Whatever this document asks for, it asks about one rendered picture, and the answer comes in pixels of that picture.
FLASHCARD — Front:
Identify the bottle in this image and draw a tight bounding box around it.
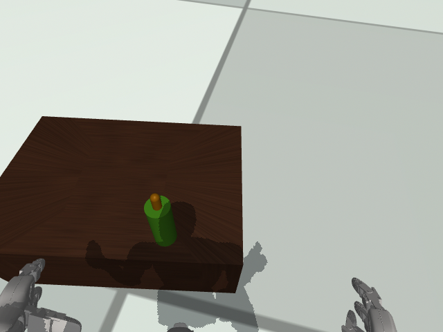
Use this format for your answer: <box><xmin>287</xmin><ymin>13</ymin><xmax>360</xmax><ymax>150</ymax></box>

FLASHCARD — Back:
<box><xmin>144</xmin><ymin>193</ymin><xmax>177</xmax><ymax>247</ymax></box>

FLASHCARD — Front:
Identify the right robot hand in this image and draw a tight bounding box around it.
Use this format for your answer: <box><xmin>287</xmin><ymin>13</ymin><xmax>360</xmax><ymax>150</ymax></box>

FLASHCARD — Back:
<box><xmin>341</xmin><ymin>277</ymin><xmax>397</xmax><ymax>332</ymax></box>

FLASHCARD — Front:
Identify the left robot arm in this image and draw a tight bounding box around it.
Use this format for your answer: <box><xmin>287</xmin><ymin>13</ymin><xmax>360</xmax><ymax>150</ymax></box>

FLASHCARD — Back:
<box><xmin>0</xmin><ymin>306</ymin><xmax>26</xmax><ymax>332</ymax></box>

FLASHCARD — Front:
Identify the left robot hand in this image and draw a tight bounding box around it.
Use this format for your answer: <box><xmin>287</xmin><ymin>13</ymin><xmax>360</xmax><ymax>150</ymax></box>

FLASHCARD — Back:
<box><xmin>0</xmin><ymin>259</ymin><xmax>82</xmax><ymax>332</ymax></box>

